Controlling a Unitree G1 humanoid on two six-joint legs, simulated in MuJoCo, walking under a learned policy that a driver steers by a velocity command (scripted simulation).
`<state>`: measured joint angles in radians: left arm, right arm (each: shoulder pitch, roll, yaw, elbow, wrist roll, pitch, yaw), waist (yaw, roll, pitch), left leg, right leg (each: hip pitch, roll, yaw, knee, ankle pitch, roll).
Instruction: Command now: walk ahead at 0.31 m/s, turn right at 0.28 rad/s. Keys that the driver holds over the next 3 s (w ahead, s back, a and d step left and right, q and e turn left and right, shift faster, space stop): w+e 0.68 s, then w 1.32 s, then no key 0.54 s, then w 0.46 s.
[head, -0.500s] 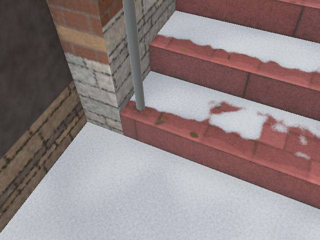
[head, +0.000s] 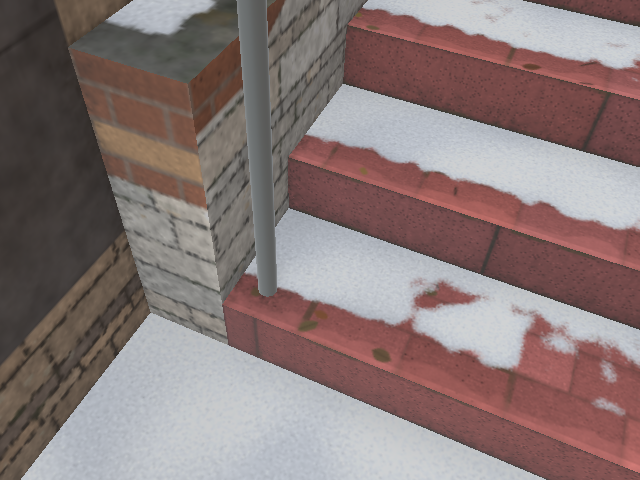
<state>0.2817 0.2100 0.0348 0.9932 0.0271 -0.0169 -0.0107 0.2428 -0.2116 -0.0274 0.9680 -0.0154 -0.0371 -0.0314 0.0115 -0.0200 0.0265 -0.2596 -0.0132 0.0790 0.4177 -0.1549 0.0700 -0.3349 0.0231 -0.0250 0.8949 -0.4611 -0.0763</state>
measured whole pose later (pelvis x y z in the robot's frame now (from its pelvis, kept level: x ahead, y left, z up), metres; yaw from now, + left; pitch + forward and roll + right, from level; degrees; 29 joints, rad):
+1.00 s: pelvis +0.39 -0.19 -0.01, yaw -28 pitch +1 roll +1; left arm 0.22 0.21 0.04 0.89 0.05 -0.05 -0.02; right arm 0.32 -0.21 -0.04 1.01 -0.03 -0.08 -0.01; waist -0.01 -0.05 0.00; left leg -0.28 -0.05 0.08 0.46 -0.19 0.08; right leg -0.63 0.05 0.03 1.60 -0.34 -0.09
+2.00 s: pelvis +0.86 -0.54 +0.23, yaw -29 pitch +2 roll +3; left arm 0.46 0.14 0.04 0.96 0.03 -0.11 -0.02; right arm 0.11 -0.15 -0.02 0.82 -0.01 -0.01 -0.03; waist 0.01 0.00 -0.03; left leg -0.70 -0.06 0.23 1.13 -0.48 0.17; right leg -0.42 0.02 0.06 1.45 -0.05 -0.10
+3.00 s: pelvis +1.21 -0.76 +0.49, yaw -27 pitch +3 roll -1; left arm 0.51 0.10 0.07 1.02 0.04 -0.13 0.04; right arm 0.23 -0.12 -0.05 0.82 -0.04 -0.02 0.01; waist 0.04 0.00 -0.15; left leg -0.90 0.10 0.06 1.69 -0.14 0.04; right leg -0.27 0.01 -0.13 0.48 -0.29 -0.09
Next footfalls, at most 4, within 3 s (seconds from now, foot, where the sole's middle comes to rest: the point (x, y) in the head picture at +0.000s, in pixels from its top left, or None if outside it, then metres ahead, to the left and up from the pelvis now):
0.38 right None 0.17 -0.18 -0.78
0.84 left None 0.50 -0.14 -0.78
1.34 right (586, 387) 0.65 -0.51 -0.61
1.90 left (588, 209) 0.98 -0.55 -0.45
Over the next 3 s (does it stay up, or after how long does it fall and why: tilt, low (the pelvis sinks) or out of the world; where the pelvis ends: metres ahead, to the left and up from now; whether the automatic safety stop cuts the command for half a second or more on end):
stays up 1.21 -0.76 0.49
